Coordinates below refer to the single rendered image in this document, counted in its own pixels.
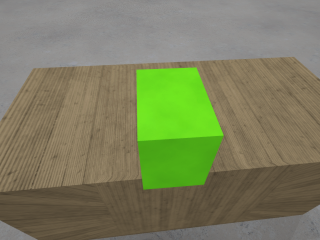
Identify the pedestal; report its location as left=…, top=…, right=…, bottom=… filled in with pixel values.
left=0, top=57, right=320, bottom=240

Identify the carton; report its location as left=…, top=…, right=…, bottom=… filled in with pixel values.
left=136, top=67, right=224, bottom=190

